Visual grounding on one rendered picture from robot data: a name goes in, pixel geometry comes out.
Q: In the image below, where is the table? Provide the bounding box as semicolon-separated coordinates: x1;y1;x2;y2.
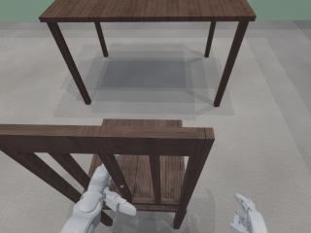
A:
39;0;257;108

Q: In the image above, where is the chair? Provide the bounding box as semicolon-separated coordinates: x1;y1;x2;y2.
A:
0;118;215;229

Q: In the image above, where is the robot right hand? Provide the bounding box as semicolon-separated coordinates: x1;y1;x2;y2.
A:
230;193;269;233

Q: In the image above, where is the left robot forearm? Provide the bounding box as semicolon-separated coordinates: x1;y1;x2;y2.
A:
60;190;104;233

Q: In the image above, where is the robot left hand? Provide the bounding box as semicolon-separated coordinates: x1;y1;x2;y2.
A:
87;154;137;216

